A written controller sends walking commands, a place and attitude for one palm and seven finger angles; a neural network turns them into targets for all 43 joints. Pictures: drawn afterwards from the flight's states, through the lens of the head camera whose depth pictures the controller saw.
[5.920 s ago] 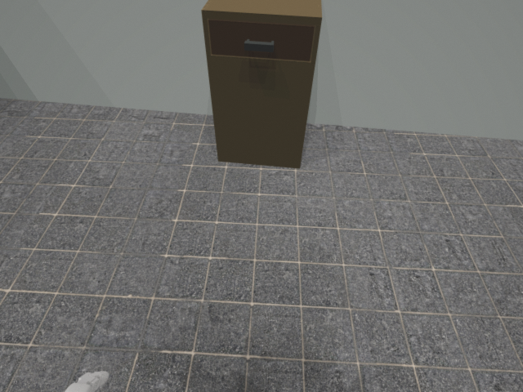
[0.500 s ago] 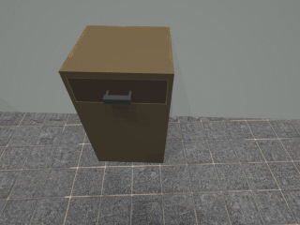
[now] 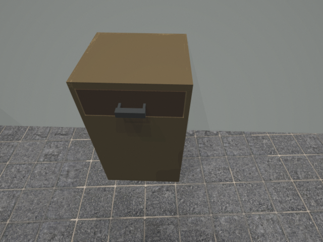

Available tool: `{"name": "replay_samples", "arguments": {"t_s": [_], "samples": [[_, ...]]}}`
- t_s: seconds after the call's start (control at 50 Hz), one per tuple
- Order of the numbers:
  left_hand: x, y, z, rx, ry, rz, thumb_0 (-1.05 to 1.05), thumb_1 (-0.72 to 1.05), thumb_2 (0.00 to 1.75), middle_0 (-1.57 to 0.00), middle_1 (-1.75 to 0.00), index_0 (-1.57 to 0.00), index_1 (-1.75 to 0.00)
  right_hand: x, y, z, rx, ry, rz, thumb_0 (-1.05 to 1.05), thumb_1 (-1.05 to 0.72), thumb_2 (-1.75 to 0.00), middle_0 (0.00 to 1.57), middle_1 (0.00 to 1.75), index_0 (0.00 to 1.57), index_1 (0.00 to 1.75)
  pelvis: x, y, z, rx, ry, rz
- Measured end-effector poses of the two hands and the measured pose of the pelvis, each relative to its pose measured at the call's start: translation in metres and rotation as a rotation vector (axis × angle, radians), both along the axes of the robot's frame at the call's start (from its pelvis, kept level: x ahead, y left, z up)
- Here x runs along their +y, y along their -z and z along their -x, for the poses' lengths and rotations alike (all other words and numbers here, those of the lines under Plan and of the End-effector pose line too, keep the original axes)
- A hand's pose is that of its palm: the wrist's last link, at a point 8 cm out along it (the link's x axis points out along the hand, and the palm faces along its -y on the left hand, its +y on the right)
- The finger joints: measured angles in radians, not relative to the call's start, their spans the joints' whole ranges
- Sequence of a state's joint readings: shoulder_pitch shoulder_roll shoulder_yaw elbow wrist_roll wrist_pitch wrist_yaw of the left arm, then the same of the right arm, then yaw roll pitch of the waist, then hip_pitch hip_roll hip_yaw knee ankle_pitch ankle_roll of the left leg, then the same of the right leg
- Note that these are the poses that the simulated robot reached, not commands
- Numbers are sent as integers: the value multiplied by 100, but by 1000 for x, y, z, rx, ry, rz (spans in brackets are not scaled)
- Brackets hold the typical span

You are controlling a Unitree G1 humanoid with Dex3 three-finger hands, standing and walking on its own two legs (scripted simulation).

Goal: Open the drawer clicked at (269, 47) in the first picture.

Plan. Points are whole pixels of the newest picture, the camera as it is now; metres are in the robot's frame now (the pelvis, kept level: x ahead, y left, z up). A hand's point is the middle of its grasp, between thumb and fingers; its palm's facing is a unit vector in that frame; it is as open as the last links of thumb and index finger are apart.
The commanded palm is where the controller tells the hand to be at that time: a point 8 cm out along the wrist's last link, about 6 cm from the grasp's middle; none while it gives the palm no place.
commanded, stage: look again from close up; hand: left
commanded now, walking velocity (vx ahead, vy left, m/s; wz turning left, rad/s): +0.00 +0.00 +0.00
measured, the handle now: (131, 109) +0.61 +0.15 -0.07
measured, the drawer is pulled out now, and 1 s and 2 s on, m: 0.00 0.00 0.00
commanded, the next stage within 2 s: shuffle to correct the standing spot in 0.22 s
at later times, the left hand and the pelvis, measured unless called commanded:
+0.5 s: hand out of the picture +0.00 +0.17 -0.18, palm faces -0.01 -0.98 -0.18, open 7.4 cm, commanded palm none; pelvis +0.02 +0.00 +0.00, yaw -1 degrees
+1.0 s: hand out of the picture +0.02 +0.11 -0.18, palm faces +0.05 -0.99 -0.14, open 7.4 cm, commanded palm none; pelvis +0.10 -0.04 -0.01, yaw -3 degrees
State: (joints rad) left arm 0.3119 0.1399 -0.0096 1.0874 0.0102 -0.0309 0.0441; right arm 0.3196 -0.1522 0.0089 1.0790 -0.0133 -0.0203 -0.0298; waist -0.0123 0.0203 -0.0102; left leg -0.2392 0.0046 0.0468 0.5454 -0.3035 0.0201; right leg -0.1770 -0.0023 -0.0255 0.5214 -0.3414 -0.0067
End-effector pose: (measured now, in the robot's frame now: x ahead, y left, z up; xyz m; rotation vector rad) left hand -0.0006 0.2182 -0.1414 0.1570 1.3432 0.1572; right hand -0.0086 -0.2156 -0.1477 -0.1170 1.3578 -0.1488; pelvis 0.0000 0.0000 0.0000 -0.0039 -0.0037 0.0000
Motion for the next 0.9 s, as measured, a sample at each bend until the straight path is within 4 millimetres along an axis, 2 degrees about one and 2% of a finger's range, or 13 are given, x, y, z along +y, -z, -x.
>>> {"name": "replay_samples", "arguments": {"t_s": [0.1, 0.18, 0.42, 0.52, 0.62, 0.66, 0.7, 0.74, 0.82, 0.9], "samples": [[9, 0, -16, -23, 8, -6, 1, 91, 90, -20, -30, -19, -30, 2, -2, -7, -4, -5, 12, 1, -93, -90, 20, 30, 20, 30, 4, 0, -5, -4, 4, -4], [12, 0, -22, -22, 12, -4, 1, 91, 90, -20, -30, -19, -30, 2, -4, -10, 2, -9, 18, 1, -92, -90, 20, 30, 20, 30, 6, -1, -7, -3, 5, -6], [7, 5, -8, 42, 6, 18, 0, 91, 90, -20, -30, -19, -30, 2, -4, -15, 17, -9, 22, 1, -91, -90, 20, 30, 20, 30, 5, -1, -12, -6, 10, -11], [-1, 8, -2, 89, 16, 21, 0, 91, 90, -20, -30, -19, -30, -6, 1, -13, 27, 18, 16, 0, -91, -90, 20, 30, 20, 30, -5, 4, -18, 4, 25, -27], [-17, 5, -6, 105, 7, 11, 1, 91, 90, -20, -30, -19, -30, -26, 8, -8, 71, 38, 7, 0, -90, -90, 20, 30, 20, 30, -23, 8, -30, 21, 22, -15], [-24, 4, -7, 92, -19, 8, 1, 91, 90, -20, -30, -19, -30, -34, 8, -12, 97, 26, 7, 0, -90, -90, 20, 30, 20, 30, -30, 8, -37, 28, 8, -12], [-32, 2, -4, 90, -48, 9, 0, 91, 90, -20, -30, -19, -30, -42, 4, -25, 107, 5, 13, 1, -90, -90, 20, 30, 20, 30, -35, 6, -44, 31, 2, -13], [-41, 0, 3, 117, -65, 16, 0, 91, 90, -20, -30, -19, -30, -48, 0, -45, 86, -9, 20, 1, -91, -90, 20, 30, 20, 30, -38, 3, -51, 33, 3, -14], [-56, -3, 15, 208, -77, 48, 0, 91, 90, -20, -30, -19, -30, -53, -7, -103, -13, -29, 26, 1, -91, -90, 20, 30, 20, 30, -41, 0, -68, 38, 5, -14], [-64, 4, 14, 278, -84, 80, 0, 91, 90, -20, -30, -20, -30, -45, -7, -163, -132, -54, 38, 1, -91, -90, 19, 30, 20, 30, -38, 6, -87, 25, 16, 1]]}}
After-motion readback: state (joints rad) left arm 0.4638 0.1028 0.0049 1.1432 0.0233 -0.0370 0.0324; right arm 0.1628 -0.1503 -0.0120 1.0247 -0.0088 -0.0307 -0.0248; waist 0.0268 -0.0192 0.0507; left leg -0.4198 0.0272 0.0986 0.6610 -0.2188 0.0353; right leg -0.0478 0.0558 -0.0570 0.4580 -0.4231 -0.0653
